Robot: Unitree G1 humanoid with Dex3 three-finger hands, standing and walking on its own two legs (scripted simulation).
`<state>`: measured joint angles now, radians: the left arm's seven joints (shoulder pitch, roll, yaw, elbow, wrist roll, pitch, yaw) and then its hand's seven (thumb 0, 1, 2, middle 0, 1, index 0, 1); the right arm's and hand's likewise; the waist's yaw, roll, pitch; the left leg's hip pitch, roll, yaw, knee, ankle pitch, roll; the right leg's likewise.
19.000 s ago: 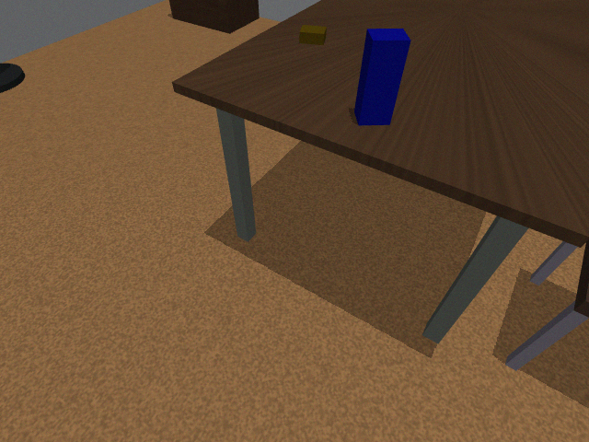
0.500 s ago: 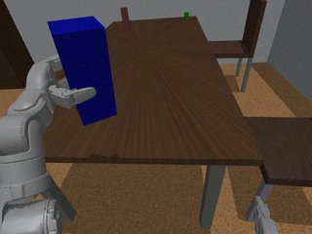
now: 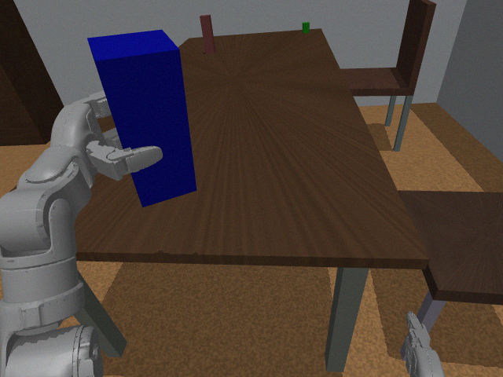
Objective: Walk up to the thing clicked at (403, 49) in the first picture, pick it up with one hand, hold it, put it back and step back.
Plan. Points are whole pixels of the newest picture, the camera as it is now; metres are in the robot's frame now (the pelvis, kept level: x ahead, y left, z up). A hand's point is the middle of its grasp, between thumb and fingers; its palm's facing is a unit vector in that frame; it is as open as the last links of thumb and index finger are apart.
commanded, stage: hold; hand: left
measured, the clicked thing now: (151, 127) +0.32 +0.14 +0.32
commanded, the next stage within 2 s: crouch in 0.22 s
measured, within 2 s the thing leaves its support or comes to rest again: neither
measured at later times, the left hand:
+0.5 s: hand (125, 138) +0.33 +0.18 +0.30, palm faces +0.13 -0.99 -0.04, open 10.3 cm
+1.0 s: hand (152, 162) +0.42 +0.20 +0.21, palm faces +0.21 -0.98 -0.03, open 10.3 cm
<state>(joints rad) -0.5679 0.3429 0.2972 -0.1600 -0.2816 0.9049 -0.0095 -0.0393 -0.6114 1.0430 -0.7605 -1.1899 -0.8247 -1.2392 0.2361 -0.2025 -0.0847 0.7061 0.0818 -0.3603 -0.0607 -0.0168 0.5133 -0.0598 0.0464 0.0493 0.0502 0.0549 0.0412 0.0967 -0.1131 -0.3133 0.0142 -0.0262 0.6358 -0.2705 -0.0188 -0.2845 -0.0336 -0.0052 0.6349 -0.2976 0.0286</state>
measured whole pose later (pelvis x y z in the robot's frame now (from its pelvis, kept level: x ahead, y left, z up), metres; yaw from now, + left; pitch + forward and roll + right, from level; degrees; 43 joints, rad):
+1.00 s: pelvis -0.01 +0.00 +0.00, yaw -1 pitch +0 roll +0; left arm -0.68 0.38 0.29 0.49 -0.15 0.43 0.02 -0.02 -0.55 0.98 -0.76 -1.15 -0.82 -1.19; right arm 0.26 -0.21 -0.05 0.65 0.04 -0.38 -0.10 -0.02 0.56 -0.05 0.05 0.05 0.05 0.05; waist -0.03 0.04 -0.06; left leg -0.38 0.03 -0.01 0.64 -0.26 -0.02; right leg -0.36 -0.02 0.01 0.63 -0.27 0.02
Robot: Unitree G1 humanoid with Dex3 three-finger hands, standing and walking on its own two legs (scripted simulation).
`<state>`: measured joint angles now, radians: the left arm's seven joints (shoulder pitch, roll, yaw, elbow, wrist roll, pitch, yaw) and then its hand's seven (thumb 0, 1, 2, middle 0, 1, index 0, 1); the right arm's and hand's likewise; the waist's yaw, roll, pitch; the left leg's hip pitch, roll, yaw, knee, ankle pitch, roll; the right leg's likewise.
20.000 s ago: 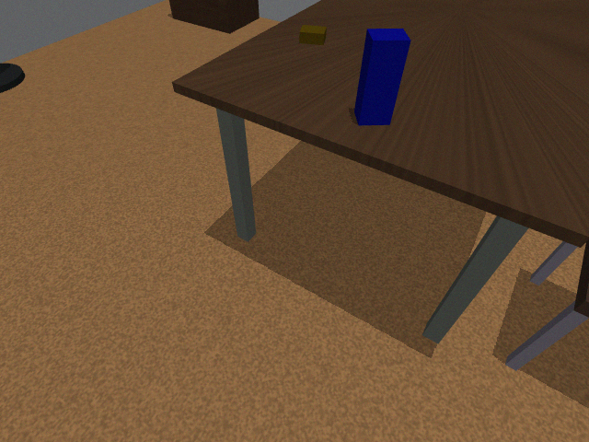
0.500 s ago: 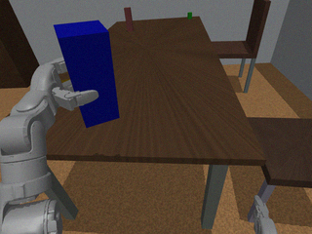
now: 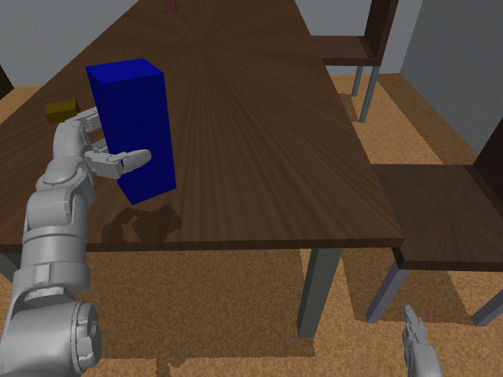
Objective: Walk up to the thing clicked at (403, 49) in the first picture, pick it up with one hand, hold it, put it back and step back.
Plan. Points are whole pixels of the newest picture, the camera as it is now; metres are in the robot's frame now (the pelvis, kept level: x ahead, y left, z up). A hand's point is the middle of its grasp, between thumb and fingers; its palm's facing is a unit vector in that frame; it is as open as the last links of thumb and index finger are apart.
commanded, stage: crouch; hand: left
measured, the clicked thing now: (137, 136) +0.43 +0.17 +0.22
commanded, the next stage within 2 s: lower in 0.56 s
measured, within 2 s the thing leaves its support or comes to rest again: rests again in 1.54 s
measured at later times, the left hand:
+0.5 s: hand (122, 144) +0.46 +0.22 +0.18, palm faces +0.24 -0.97 -0.02, open 10.3 cm
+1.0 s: hand (133, 160) +0.48 +0.22 +0.13, palm faces +0.24 -0.97 -0.02, open 10.3 cm
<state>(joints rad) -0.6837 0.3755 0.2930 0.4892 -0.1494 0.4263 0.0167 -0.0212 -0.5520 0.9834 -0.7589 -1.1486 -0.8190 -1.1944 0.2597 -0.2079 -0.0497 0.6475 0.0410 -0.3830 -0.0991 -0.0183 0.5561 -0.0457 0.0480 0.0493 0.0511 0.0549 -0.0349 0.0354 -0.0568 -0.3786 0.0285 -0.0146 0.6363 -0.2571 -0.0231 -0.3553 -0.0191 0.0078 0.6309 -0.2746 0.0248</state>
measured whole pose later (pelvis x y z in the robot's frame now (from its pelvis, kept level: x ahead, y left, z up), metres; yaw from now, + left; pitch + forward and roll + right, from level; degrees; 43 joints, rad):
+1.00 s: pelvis +0.02 +0.01 +0.00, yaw -1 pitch +5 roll -1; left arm -0.71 0.39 0.33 0.87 -0.11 -0.02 0.00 -0.03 -0.61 1.03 -0.78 -1.17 -0.84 -1.21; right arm 0.25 -0.20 -0.04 0.55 0.02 -0.21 -0.05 -0.02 0.51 -0.05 0.05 0.05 0.05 0.05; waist -0.08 0.01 -0.05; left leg -0.44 0.04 0.00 0.62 -0.27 -0.02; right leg -0.40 -0.01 0.02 0.58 -0.27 0.03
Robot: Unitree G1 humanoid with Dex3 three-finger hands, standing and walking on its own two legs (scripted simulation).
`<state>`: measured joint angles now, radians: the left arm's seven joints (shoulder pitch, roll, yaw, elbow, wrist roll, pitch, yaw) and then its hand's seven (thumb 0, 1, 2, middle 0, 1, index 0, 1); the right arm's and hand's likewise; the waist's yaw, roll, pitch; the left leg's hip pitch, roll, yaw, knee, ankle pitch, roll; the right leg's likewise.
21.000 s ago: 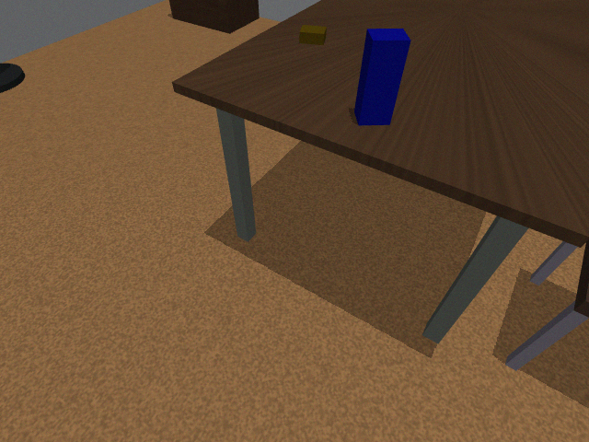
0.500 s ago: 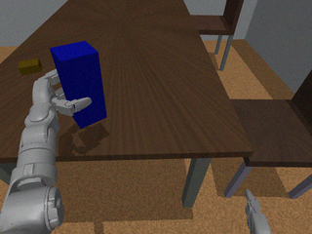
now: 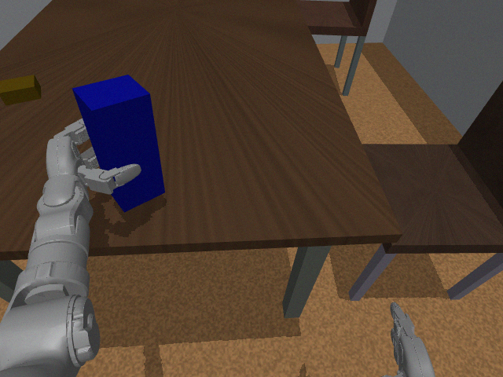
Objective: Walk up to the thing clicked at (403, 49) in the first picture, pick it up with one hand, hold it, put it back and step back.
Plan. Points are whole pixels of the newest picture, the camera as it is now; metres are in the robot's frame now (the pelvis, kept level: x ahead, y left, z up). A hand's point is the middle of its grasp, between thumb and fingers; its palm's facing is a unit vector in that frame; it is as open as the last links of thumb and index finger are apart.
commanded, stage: lower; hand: left
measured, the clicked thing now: (126, 148) +0.46 +0.19 +0.14
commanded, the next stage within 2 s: loosen in 0.52 s
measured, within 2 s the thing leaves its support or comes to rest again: rests again in 0.54 s
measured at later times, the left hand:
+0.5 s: hand (111, 166) +0.47 +0.23 +0.09, palm faces +0.25 -0.97 +0.00, open 10.3 cm
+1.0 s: hand (109, 163) +0.48 +0.23 +0.09, palm faces +0.25 -0.97 +0.01, open 13.2 cm
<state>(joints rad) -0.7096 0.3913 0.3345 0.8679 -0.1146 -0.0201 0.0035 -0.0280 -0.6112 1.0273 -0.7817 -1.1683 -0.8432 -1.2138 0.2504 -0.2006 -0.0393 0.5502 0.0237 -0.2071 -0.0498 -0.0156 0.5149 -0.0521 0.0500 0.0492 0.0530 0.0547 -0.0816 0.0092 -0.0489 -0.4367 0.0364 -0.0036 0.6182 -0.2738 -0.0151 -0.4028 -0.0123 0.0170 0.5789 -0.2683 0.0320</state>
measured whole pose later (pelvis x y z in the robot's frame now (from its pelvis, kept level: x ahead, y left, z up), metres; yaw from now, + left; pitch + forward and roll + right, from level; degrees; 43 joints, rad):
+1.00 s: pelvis +0.00 +0.01 -0.03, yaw +0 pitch +13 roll -2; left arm -0.79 0.44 0.35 0.98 -0.11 -0.21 -0.02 -0.01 -0.61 0.46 -0.69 -0.67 -0.70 -0.67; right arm 0.33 -0.21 -0.03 0.31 -0.01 -0.07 -0.02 -0.01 0.49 -0.05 0.05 0.05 0.06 0.05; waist -0.10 0.00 -0.11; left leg -0.71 0.04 -0.02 0.87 -0.38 -0.01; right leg -0.66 0.00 0.01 0.81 -0.37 0.04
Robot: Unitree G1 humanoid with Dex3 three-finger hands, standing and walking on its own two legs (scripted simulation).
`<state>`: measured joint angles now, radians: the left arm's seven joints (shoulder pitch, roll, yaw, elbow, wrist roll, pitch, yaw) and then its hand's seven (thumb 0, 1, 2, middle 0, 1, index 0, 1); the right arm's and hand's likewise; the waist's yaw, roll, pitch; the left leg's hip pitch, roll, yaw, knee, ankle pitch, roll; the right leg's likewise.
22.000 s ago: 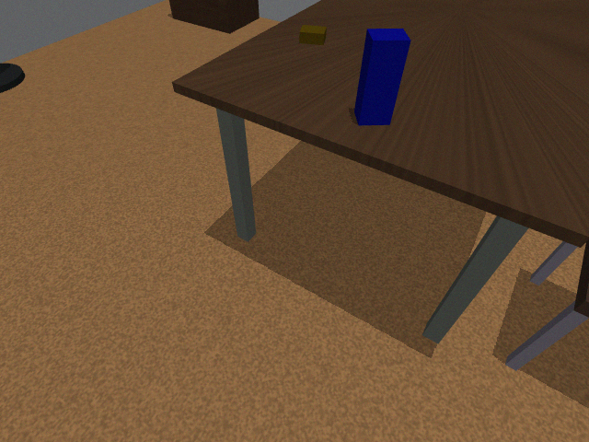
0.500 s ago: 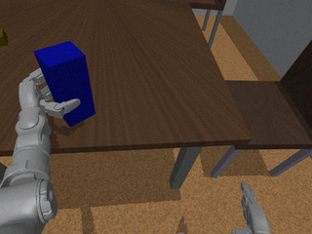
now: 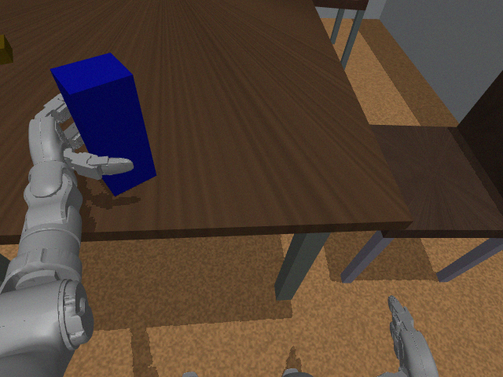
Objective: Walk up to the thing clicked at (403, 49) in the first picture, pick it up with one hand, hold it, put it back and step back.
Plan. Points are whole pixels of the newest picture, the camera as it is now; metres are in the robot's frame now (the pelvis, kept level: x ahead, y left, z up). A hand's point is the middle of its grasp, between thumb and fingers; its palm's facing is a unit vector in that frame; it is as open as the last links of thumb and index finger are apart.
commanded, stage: open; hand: left
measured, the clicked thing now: (112, 131) +0.48 +0.20 +0.13
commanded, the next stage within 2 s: withdraw in 0.08 s
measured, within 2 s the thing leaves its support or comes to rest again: neither
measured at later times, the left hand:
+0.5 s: hand (58, 103) +0.48 +0.26 +0.18, palm faces +0.30 -0.95 +0.01, open 17.6 cm
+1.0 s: hand out of the picture +0.48 +0.36 +0.21, palm faces +0.43 -0.87 -0.24, open 17.6 cm
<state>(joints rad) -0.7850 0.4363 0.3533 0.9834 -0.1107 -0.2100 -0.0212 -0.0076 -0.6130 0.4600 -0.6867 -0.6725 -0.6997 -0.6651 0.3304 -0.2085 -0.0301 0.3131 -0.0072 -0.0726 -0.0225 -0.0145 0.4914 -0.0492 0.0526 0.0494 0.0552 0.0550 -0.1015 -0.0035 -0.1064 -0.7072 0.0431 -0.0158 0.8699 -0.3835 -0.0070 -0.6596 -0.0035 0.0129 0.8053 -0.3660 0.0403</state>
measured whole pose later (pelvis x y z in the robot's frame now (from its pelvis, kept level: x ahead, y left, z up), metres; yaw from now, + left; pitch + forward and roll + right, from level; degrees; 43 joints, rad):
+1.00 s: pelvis +0.03 +0.01 +0.02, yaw -1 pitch +12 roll -2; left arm -0.92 0.82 0.45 1.15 0.05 0.00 -0.11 -0.01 -0.59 0.02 -0.07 -0.05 -0.08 -0.05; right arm 0.31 -0.25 -0.01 0.42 0.05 -0.07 0.00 -0.02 0.51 -0.06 0.05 0.05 0.06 0.06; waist -0.09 0.03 -0.11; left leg -0.58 0.04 0.01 0.73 -0.35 0.00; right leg -0.53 0.00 0.03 0.64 -0.32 0.05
